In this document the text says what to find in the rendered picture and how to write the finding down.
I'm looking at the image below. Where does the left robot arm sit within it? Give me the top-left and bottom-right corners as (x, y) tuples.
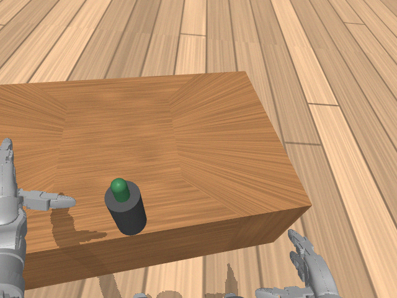
(0, 197), (27, 298)

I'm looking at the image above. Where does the right robot hand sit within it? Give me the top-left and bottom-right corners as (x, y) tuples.
(255, 229), (339, 298)

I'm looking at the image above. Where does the left robot hand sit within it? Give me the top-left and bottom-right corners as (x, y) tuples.
(0, 138), (76, 211)

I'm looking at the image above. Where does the bottle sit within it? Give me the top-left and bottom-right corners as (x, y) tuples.
(104, 178), (146, 236)

